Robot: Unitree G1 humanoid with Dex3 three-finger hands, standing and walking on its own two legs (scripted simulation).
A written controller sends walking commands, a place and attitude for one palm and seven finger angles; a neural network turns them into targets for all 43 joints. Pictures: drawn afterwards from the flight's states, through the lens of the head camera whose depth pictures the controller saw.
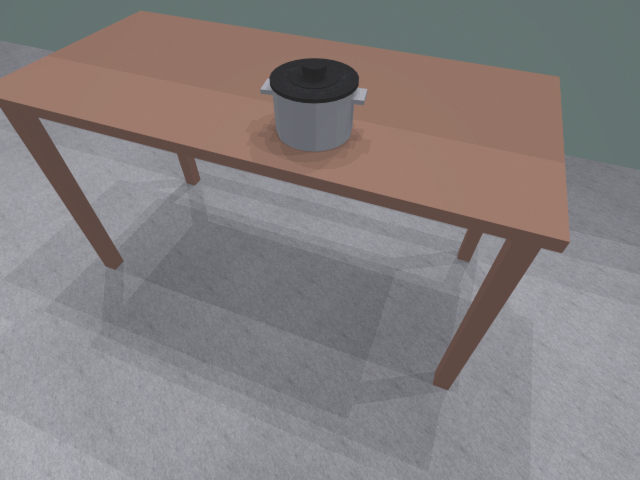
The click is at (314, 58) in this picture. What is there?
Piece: lid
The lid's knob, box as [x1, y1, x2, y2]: [302, 59, 326, 76]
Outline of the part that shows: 302,62 302,72 304,74 317,76 325,72 326,64 323,60 307,59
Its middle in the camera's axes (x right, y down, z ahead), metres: -0.02 -0.35 +0.79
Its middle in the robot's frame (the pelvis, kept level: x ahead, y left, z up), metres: +0.84 +0.06 +0.13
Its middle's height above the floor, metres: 0.90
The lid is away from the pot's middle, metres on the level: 0.00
